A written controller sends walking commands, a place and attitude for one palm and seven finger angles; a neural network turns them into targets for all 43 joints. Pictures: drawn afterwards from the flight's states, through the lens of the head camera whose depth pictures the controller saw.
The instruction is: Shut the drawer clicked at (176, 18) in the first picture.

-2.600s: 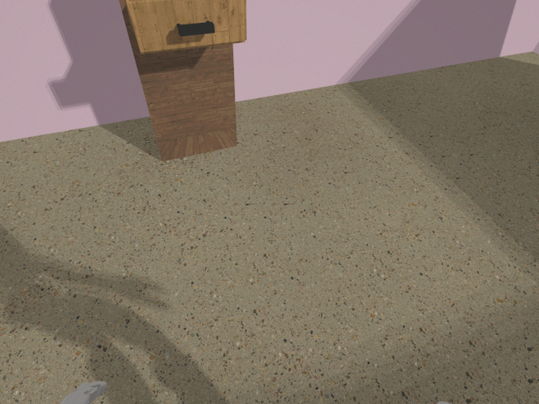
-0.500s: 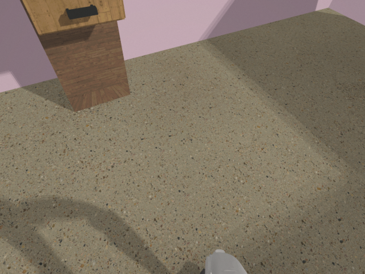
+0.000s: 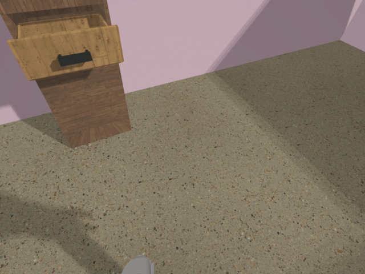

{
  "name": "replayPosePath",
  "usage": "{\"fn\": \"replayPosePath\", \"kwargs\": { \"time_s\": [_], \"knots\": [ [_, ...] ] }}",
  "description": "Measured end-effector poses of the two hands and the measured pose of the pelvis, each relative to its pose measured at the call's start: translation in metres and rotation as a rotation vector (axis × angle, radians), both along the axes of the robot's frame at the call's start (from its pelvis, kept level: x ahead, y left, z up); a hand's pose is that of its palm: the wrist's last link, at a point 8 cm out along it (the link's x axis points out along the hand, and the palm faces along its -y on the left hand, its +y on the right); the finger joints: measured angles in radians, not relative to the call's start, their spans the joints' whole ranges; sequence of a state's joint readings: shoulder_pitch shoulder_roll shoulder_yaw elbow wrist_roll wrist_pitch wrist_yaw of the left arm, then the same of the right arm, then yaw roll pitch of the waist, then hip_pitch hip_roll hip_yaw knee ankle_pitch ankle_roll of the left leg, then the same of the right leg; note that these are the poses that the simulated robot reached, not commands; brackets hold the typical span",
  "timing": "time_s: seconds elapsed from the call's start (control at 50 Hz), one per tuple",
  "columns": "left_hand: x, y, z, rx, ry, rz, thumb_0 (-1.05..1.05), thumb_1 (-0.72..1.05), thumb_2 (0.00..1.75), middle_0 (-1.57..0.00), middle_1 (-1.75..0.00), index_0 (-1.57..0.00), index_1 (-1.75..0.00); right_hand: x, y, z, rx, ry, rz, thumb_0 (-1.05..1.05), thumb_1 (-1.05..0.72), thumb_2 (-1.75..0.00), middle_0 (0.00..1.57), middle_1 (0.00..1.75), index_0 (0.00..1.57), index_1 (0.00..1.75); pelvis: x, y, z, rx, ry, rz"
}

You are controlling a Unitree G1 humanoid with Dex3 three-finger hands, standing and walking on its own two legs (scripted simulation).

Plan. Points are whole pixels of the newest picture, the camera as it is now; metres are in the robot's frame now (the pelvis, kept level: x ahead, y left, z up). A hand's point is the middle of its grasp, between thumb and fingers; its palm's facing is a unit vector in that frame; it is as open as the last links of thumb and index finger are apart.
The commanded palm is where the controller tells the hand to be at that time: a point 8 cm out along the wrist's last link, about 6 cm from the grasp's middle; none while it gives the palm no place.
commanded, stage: walk to a spot facing it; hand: left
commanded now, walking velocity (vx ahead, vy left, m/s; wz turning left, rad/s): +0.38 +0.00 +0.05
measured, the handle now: (74, 56) +0.84 +0.49 +0.03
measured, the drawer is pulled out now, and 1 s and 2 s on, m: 0.27 0.27 0.27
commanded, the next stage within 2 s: turn to face it in 0.62 s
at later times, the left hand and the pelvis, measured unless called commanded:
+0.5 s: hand (104, 228) +0.26 +0.24 -0.17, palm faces +0.00 -0.99 -0.15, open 7.3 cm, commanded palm none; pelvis +0.21 +0.06 +0.01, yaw -5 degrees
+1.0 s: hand (155, 155) +0.52 +0.13 -0.16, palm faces -0.14 -0.96 -0.23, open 7.1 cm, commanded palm none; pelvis +0.39 -0.03 +0.00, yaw -8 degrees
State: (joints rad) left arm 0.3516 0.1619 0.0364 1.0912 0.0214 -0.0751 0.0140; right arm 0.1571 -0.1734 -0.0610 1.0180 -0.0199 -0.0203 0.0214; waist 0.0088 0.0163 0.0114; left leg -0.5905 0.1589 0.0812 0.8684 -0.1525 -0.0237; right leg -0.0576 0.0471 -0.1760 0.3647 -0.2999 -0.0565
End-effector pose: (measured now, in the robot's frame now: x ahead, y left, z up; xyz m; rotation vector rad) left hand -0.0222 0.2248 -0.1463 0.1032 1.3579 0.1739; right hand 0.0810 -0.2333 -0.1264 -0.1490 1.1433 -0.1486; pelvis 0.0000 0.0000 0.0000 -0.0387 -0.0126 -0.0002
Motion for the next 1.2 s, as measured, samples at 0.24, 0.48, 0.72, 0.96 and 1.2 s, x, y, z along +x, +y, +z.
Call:
{"fn": "replayPosePath", "kwargs": {
  "time_s": [0.24,0.48,0.72,0.96,1.2],
  "knots": [
    [0.047,0.031,-0.019,-0.085,0.219,0.056,0.0,0.91,0.9,-0.2,-0.3,-0.2,-0.3,0.128,0.064,-0.002,-0.021,-0.046,0.047,0.0,-0.91,-0.9,0.2,0.3,0.2,0.3,0.113,0.051,-0.011,0.005,-0.03,-0.011],
    [0.264,0.065,0.002,-0.027,-0.068,-0.06,0.0,0.91,0.9,-0.2,-0.3,-0.19,-0.3,0.084,0.065,0.005,-0.032,0.206,-0.154,-0.01,-0.94,-0.9,0.2,0.3,0.2,0.3,0.203,0.061,0.008,0.026,-0.023,-0.077],
    [0.467,-0.005,0.001,-0.012,-0.154,-0.32,0.0,0.91,0.9,-0.2,-0.3,-0.19,-0.3,0.066,0.093,-0.017,0.137,0.476,-0.38,0.01,-0.91,-0.9,0.2,0.3,0.2,0.3,0.306,0.019,-0.011,0.032,-0.006,-0.2],
    [0.541,-0.051,0.016,0.038,-0.239,-0.277,-0.02,0.95,0.9,-0.2,-0.3,-0.2,-0.3,0.228,0.005,-0.029,0.095,0.286,-0.319,0.01,-0.91,-0.9,0.2,0.3,0.2,0.3,0.379,-0.03,-0.005,0.04,-0.012,-0.17],
    [0.517,-0.015,0.004,0.041,-0.179,-0.079,-0.01,0.93,0.9,-0.2,-0.3,-0.2,-0.3,0.379,-0.029,-0.014,-0.011,0.123,-0.067,0.01,-0.92,-0.9,0.19,0.3,0.2,0.3,0.415,-0.02,-0.007,0.024,-0.016,-0.022]
  ]
}}
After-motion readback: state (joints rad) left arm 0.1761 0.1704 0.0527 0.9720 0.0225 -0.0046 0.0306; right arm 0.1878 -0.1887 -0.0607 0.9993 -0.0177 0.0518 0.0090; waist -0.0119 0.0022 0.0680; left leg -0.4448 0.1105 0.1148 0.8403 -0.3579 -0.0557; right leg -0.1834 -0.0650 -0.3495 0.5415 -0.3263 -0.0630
